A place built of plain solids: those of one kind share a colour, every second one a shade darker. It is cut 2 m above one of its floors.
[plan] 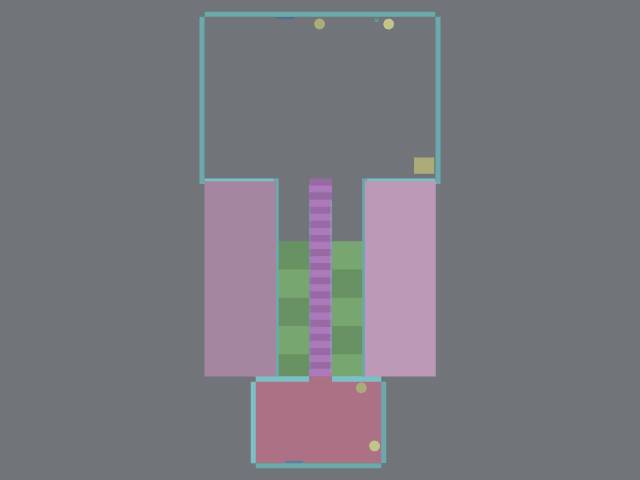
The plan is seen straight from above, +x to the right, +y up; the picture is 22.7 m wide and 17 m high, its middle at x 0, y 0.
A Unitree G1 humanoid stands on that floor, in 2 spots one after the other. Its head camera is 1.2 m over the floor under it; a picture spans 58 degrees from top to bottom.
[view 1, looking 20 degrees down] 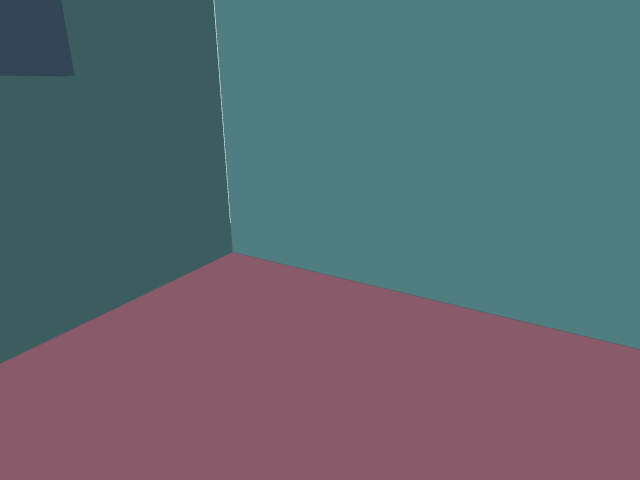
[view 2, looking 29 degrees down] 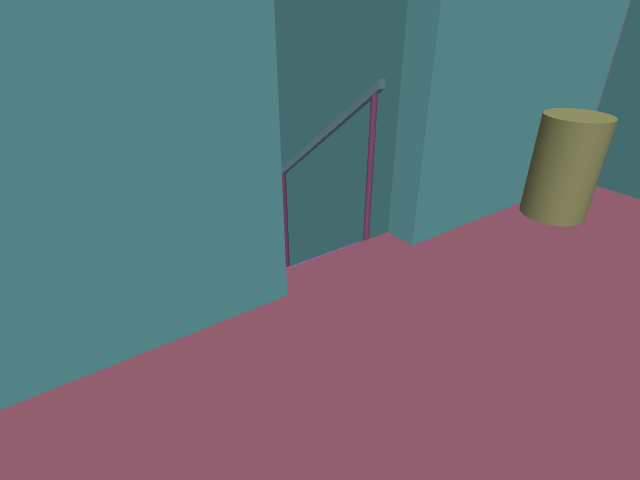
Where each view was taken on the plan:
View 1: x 0.02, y -5.82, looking -150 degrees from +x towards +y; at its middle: wall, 2.82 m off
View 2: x -1.20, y -6.45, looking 55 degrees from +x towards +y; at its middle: wall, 5.38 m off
